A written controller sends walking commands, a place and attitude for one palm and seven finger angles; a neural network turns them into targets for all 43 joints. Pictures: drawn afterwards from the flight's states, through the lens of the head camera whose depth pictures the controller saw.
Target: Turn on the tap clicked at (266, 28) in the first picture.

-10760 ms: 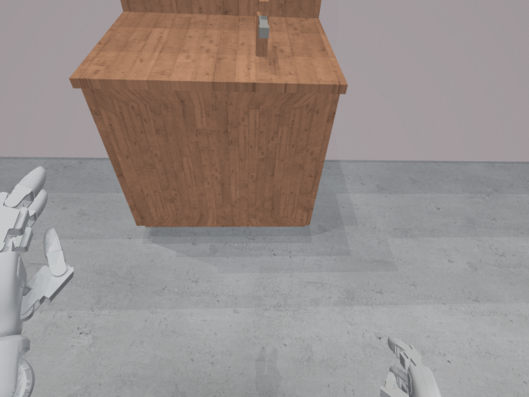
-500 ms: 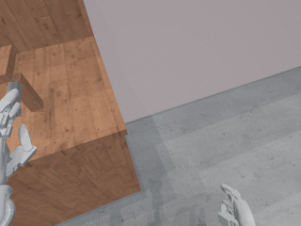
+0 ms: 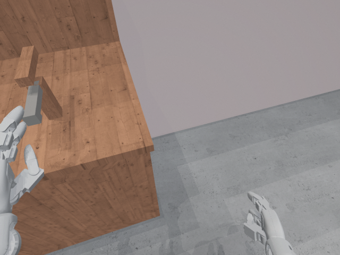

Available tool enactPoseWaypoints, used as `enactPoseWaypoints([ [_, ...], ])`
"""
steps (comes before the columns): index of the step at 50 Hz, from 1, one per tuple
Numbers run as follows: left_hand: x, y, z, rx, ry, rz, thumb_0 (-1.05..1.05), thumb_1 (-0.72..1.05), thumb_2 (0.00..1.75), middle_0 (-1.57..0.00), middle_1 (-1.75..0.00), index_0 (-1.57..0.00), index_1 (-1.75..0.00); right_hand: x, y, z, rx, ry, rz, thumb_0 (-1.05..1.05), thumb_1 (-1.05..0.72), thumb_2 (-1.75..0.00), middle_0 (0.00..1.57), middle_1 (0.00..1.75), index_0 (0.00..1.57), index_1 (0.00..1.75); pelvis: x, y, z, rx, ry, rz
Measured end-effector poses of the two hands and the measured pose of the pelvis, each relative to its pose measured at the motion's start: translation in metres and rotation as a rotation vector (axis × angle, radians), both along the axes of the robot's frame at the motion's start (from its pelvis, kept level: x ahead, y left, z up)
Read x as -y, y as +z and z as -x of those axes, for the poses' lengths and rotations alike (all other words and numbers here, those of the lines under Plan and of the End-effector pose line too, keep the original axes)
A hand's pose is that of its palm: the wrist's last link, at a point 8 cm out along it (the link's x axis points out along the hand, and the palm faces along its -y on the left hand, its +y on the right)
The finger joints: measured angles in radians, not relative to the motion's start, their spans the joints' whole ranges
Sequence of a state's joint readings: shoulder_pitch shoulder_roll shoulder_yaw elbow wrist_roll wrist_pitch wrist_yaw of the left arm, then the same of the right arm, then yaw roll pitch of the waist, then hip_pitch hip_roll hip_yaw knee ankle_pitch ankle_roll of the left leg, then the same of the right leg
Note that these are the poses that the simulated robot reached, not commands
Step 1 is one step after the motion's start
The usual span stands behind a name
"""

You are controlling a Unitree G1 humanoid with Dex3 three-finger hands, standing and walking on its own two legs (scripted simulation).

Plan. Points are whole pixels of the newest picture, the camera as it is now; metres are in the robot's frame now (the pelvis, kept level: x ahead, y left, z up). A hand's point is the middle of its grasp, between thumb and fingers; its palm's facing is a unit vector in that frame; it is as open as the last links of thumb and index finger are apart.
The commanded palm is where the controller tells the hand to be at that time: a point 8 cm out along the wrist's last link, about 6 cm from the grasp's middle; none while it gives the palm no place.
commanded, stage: look again from close up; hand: left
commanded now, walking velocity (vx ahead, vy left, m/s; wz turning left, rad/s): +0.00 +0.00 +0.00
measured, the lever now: (31, 116) +0.36 +0.34 +0.14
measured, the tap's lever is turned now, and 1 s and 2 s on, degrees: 0 0 0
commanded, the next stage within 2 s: come to a stop and stand still in 0.12 s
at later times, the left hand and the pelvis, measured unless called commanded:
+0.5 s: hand out of the picture +0.15 +0.29 +0.17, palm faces +0.44 -0.83 -0.36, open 7.4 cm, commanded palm +0.09 +0.32 +0.17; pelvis -0.08 +0.04 +0.00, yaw +0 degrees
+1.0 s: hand out of the picture +0.18 +0.31 +0.17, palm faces +0.40 -0.85 -0.36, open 7.4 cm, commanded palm +0.13 +0.35 +0.17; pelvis -0.04 +0.07 +0.00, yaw -2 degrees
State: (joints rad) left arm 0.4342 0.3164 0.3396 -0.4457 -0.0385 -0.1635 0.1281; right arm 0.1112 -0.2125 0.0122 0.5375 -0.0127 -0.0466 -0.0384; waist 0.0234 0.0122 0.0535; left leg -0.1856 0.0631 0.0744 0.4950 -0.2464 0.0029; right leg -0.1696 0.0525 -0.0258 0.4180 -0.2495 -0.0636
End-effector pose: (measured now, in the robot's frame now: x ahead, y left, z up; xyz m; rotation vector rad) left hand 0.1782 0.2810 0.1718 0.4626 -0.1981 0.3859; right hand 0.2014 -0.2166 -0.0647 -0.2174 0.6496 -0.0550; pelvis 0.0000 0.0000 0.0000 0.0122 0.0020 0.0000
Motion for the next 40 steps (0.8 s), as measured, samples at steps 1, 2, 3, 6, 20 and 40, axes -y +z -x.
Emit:
enactPoseWaypoints([
  [1, -0.002, 0.000, 0.004, 0.006, 0.003, 0.007, 0.02, 0.89, 0.90, -0.21, -0.31, -0.22, -0.30, -0.003, 0.000, 0.004, -0.001, 0.002, 0.002, 0.01, -0.91, -0.90, 0.20, 0.30, 0.20, 0.30, -0.001, 0.000, 0.003, 0.003, 0.002, 0.004],
  [2, -0.004, 0.000, 0.009, 0.013, 0.005, 0.013, 0.02, 0.89, 0.90, -0.21, -0.31, -0.22, -0.30, -0.005, 0.000, 0.008, 0.000, 0.004, 0.005, 0.01, -0.91, -0.90, 0.21, 0.30, 0.20, 0.30, -0.003, -0.001, 0.007, 0.007, 0.005, 0.009],
  [3, -0.006, 0.001, 0.014, 0.021, 0.007, 0.017, 0.02, 0.89, 0.90, -0.21, -0.31, -0.22, -0.30, -0.007, 0.000, 0.012, 0.000, 0.005, 0.009, 0.01, -0.91, -0.90, 0.21, 0.30, 0.20, 0.30, -0.005, -0.001, 0.011, 0.010, 0.006, 0.015],
  [6, -0.015, 0.002, 0.029, 0.039, 0.011, 0.025, 0.02, 0.89, 0.90, -0.21, -0.31, -0.22, -0.30, -0.013, 0.001, 0.028, -0.001, -0.001, 0.018, 0.01, -0.91, -0.90, 0.21, 0.30, 0.20, 0.30, -0.012, -0.001, 0.023, 0.023, 0.009, 0.025],
  [20, -0.053, -0.001, 0.069, 0.062, 0.025, 0.059, 0.02, 0.89, 0.90, -0.20, -0.31, -0.21, -0.30, -0.039, 0.001, 0.118, -0.042, -0.063, 0.039, 0.01, -0.90, -0.90, 0.21, 0.30, 0.20, 0.30, -0.044, 0.003, 0.069, 0.042, -0.007, 0.012],
  [40, -0.056, 0.003, 0.057, 0.152, -0.067, 0.031, 0.02, 0.89, 0.90, -0.21, -0.31, -0.21, -0.30, -0.028, -0.018, 0.123, -0.077, -0.120, 0.082, 0.01, -0.91, -0.90, 0.21, 0.30, 0.20, 0.30, -0.063, -0.014, 0.062, 0.060, -0.029, 0.041],
])
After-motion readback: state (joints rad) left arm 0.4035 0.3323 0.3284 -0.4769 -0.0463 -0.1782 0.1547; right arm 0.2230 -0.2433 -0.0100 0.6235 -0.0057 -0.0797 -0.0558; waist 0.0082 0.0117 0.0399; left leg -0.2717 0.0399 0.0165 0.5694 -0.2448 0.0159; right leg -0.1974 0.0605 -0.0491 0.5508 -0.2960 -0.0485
